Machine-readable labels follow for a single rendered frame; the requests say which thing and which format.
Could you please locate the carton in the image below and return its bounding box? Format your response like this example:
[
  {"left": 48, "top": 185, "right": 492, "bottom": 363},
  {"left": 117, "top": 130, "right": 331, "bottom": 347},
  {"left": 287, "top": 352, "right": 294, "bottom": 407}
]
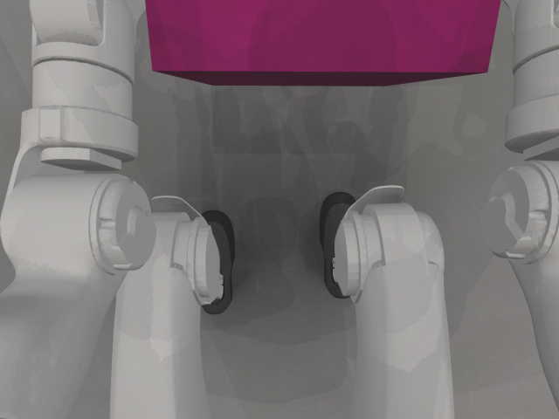
[{"left": 145, "top": 0, "right": 500, "bottom": 86}]

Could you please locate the left robot forearm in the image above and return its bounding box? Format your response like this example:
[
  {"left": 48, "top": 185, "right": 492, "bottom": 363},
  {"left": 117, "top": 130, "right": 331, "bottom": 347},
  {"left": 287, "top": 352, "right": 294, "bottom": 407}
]
[{"left": 0, "top": 0, "right": 146, "bottom": 247}]

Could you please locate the right robot upper arm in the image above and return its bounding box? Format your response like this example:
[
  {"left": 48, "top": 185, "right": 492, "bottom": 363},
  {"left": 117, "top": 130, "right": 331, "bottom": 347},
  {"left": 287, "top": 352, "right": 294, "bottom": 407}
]
[{"left": 480, "top": 160, "right": 559, "bottom": 411}]

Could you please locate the robot left shin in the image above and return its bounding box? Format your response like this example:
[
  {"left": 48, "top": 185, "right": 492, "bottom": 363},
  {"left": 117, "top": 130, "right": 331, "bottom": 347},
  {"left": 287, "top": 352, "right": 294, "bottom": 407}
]
[{"left": 152, "top": 196, "right": 224, "bottom": 306}]

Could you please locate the left robot upper arm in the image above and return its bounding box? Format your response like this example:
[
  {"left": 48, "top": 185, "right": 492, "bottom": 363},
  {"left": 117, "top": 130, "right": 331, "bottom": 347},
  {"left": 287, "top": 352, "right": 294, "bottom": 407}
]
[{"left": 0, "top": 174, "right": 157, "bottom": 419}]

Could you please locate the right robot forearm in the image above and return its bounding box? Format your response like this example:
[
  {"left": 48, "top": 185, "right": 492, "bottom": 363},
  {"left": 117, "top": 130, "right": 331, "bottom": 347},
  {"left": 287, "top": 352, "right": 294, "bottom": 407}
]
[{"left": 503, "top": 0, "right": 559, "bottom": 161}]

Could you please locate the robot right foot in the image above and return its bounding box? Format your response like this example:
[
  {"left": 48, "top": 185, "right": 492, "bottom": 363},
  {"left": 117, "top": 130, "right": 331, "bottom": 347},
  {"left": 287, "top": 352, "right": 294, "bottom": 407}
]
[{"left": 320, "top": 192, "right": 355, "bottom": 299}]

